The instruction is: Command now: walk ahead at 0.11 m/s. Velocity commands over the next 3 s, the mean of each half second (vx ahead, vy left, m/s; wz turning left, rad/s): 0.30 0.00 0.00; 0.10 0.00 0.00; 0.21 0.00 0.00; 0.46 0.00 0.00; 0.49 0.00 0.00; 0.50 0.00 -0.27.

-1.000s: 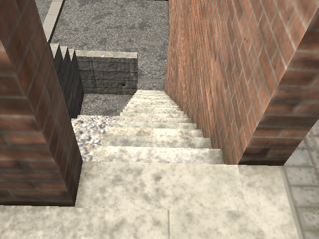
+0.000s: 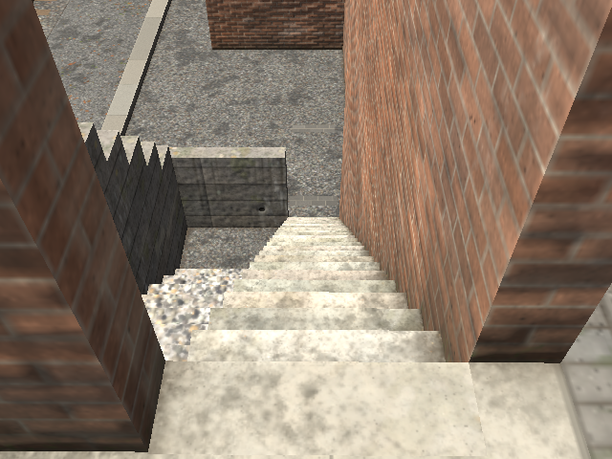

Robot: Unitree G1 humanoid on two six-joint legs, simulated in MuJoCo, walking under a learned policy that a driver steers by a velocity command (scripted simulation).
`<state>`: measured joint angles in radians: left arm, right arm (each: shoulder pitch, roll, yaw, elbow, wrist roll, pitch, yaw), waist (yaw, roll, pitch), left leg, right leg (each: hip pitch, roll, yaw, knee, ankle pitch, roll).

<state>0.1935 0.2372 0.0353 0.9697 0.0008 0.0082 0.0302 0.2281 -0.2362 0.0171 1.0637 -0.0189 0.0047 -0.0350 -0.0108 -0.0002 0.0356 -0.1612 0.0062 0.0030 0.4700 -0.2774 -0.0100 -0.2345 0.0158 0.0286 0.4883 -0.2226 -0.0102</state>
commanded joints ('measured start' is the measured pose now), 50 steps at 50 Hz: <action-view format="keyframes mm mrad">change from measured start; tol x32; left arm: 1 24 142 34 -16 -10 -4 10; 15 -82 102 17 -120 -39 -137 -48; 20 454 258 74 35 -7 -74 -12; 50 199 66 -18 53 30 8 15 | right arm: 1 43 -119 -26 -22 10 -6 -8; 50 -122 -82 -62 -160 20 -13 10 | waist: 1 4 -13 23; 17 76 146 24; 20 166 -335 -169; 50 61 69 -55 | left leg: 1 -106 -10 1 -60 -291 43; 11 23 341 -536 -330 -425 271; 16 -4 220 -248 -247 7 170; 19 -360 42 -2 268 239 57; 22 -682 21 -97 857 -255 39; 36 -122 -28 2 8 312 32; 39 338 231 -238 69 1136 248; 50 -289 83 -157 -195 -250 106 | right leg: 1 -43 -17 36 -102 -400 -39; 14 -436 -88 -15 261 -273 -73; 18 243 44 -126 2 65 -58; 21 459 -433 679 -270 72 -316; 29 85 -182 17 -242 714 -176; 37 96 -154 26 -19 629 -93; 41 -160 -16 49 589 -510 57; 50 121 -60 -11 -31 -3 9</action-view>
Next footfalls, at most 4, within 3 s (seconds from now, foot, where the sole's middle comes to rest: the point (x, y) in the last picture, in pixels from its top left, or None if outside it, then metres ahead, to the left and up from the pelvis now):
0.38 right None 0.14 -0.14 -0.78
0.76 left None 0.36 0.06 -0.78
1.00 right None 0.27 -0.16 -0.78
1.46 left None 0.45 0.12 -0.78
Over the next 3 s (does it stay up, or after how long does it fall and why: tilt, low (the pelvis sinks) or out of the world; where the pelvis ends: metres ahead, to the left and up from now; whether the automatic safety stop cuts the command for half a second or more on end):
stays up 0.97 0.12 -0.35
